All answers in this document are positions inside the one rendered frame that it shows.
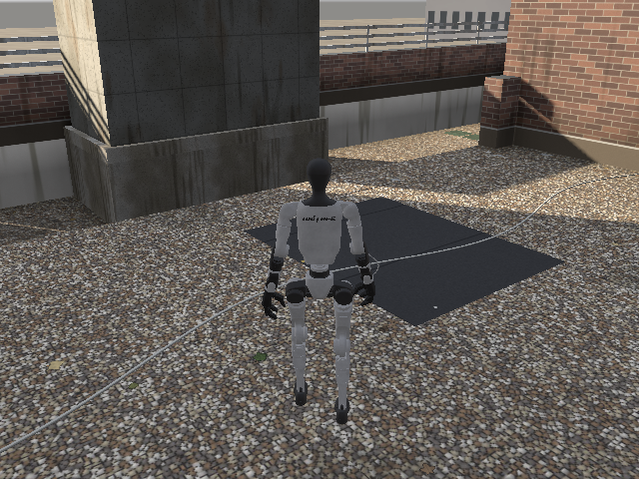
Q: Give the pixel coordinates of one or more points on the robot right upper arm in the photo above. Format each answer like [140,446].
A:
[350,211]

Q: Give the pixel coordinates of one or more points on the left robot forearm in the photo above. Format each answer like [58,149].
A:
[274,271]

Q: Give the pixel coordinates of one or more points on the right robot foot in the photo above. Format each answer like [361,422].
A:
[341,415]

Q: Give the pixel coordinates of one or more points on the right robot forearm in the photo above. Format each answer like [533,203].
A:
[363,265]

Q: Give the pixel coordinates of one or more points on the robot right hand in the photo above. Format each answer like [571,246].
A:
[369,292]

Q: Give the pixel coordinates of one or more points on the left robot shin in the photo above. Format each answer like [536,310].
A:
[299,361]

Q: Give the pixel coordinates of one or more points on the robot left hand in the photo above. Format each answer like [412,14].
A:
[267,303]

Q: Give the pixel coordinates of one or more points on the robot left upper arm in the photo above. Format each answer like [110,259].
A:
[287,212]

